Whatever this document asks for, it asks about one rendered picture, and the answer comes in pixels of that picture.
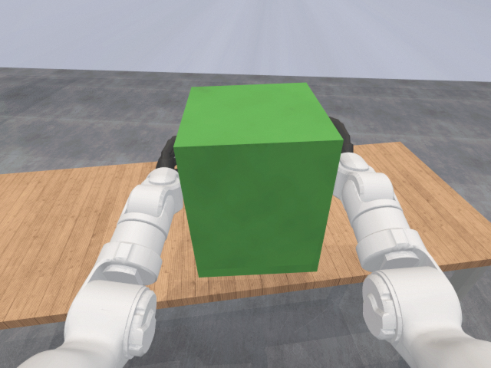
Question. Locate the right robot upper arm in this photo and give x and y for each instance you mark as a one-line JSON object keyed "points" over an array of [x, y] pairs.
{"points": [[416, 311]]}

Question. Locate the robot right forearm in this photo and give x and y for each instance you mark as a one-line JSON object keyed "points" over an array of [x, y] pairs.
{"points": [[385, 240]]}

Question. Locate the right robot hand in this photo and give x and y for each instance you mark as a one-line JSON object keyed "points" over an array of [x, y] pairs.
{"points": [[347, 147]]}

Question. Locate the carton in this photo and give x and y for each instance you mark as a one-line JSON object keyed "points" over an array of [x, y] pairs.
{"points": [[257, 166]]}

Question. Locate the left robot upper arm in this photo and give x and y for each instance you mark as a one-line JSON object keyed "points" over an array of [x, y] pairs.
{"points": [[110, 323]]}

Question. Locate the table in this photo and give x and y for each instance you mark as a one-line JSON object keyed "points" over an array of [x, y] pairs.
{"points": [[54, 223]]}

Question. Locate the left robot hand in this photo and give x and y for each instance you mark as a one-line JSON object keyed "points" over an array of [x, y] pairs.
{"points": [[167, 155]]}

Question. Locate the robot left forearm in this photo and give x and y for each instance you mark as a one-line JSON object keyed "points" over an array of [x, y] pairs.
{"points": [[133, 254]]}

